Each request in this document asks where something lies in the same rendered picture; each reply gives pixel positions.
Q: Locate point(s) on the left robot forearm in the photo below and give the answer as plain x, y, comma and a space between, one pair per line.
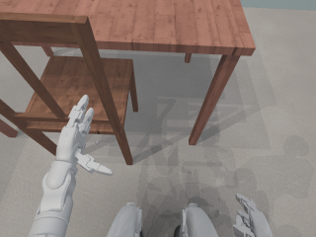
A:
54, 212

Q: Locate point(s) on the right robot hand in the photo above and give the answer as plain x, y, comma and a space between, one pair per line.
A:
256, 224

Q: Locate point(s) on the left robot thigh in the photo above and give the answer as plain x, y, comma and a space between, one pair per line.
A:
127, 222

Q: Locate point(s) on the chair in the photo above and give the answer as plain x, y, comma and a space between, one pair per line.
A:
66, 79

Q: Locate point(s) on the left robot hand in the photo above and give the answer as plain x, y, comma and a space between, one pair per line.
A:
73, 135

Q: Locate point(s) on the right robot shin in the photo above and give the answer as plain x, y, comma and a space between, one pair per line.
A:
181, 234

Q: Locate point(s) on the table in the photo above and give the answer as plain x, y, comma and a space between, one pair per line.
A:
181, 26

